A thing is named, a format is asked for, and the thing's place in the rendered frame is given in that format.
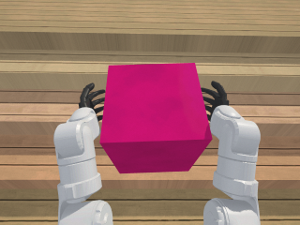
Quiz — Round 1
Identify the robot right upper arm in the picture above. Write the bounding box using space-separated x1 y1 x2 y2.
203 198 260 225

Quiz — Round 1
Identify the robot left upper arm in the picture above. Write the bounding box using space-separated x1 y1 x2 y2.
59 200 113 225

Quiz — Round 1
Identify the left robot forearm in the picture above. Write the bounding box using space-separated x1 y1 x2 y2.
53 107 102 225

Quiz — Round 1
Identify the right robot forearm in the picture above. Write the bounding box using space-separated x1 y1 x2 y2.
210 105 261 225

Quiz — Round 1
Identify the left robot hand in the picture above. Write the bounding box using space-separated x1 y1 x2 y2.
79 83 106 121

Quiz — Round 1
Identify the carton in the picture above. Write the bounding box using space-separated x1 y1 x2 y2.
99 63 213 173

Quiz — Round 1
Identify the right robot hand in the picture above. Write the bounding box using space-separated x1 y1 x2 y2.
201 81 230 122

